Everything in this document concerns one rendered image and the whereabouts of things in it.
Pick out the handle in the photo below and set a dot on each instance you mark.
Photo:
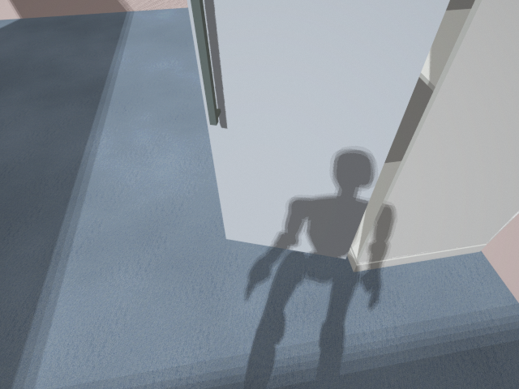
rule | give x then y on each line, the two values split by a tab
205	61

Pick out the fridge door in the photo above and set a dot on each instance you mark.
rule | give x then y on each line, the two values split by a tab
312	93

